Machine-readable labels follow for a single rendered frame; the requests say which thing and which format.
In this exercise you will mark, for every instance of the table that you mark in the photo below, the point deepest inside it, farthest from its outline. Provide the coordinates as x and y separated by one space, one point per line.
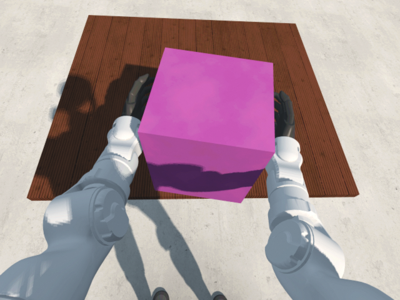
115 50

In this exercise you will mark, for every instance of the left robot upper arm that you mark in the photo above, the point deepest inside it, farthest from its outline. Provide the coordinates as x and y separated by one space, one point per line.
80 229

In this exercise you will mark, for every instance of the robot left hand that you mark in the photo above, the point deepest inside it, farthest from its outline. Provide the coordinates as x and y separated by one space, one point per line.
134 105

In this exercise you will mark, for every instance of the robot right hand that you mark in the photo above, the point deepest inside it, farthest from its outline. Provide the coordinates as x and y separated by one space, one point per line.
285 123

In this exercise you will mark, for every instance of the robot left forearm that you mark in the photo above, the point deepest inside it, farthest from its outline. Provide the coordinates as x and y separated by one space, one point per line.
116 166

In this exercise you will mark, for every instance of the robot right forearm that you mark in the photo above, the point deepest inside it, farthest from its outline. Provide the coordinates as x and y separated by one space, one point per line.
286 190

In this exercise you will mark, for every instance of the carton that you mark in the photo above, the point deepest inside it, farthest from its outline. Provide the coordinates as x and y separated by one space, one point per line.
208 126

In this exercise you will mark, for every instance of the right robot upper arm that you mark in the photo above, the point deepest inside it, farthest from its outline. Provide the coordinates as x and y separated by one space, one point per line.
309 265

